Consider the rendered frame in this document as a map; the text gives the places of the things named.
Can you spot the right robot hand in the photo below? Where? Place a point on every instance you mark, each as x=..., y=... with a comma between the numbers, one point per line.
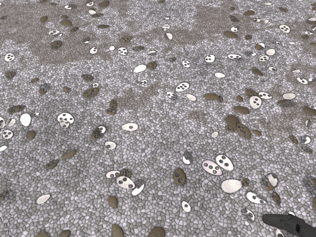
x=290, y=223

